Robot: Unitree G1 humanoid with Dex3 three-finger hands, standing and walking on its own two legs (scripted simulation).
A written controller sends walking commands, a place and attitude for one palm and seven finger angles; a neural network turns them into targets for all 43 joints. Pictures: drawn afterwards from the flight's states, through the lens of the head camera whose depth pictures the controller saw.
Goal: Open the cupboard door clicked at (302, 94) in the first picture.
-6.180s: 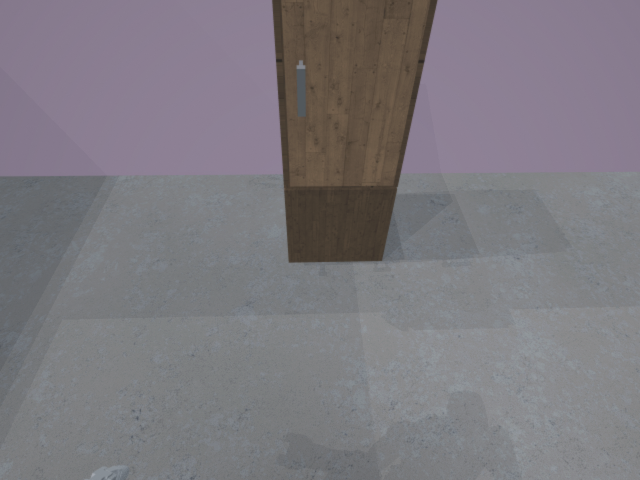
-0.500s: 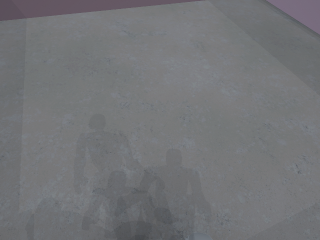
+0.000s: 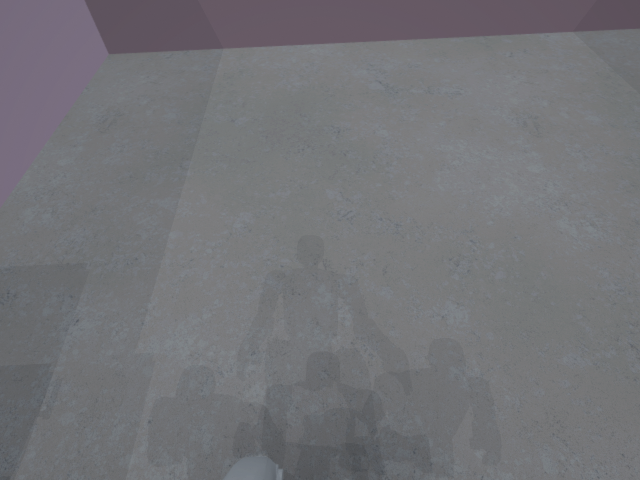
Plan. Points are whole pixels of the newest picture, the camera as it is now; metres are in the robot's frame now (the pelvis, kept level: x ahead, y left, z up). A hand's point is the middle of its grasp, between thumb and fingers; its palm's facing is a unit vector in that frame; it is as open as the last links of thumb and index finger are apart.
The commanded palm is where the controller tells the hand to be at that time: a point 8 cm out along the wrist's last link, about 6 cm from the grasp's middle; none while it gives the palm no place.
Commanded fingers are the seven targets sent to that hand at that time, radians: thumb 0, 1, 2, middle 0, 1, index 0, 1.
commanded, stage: turn to face it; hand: left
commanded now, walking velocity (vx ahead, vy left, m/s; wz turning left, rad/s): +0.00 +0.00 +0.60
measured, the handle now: out of the picture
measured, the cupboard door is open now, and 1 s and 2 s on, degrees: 0 0 0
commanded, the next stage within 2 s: none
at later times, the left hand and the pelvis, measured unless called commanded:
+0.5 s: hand out of the picture +0.04 +0.27 -0.16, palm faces +0.30 -0.92 -0.26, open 7.4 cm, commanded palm none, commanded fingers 0.00 0.90 0.90 -0.20 -0.30 -0.20 -0.30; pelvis +0.00 +0.03 +0.00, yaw +17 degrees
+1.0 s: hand out of the picture -0.06 +0.19 -0.16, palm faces +0.57 -0.78 -0.26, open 7.4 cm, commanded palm none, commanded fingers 0.00 0.90 0.90 -0.20 -0.30 -0.20 -0.30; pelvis +0.00 +0.00 +0.00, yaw +36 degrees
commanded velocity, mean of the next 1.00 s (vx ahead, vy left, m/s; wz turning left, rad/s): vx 0.00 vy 0.00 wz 0.60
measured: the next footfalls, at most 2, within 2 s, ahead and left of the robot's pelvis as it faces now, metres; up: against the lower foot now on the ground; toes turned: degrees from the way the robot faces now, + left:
left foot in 0.18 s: +0.00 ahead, +0.15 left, +0.00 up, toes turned +13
right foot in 0.62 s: +0.09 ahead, -0.09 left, +0.00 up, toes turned +18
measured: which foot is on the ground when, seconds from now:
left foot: up 0.00-0.16, down 0.18-0.62, up 0.64-1.00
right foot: down 0.00-0.20, up 0.22-0.60, down 0.62-1.00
